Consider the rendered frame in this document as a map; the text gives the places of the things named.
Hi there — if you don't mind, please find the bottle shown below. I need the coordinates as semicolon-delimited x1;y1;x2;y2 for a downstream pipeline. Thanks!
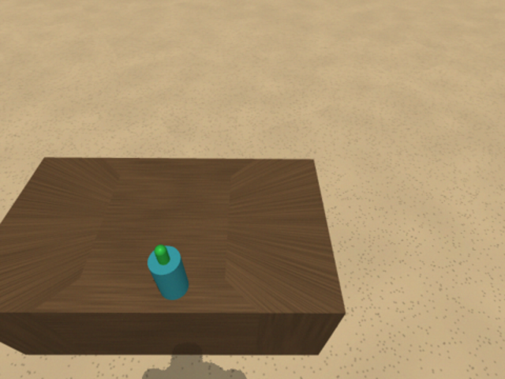
148;245;189;300

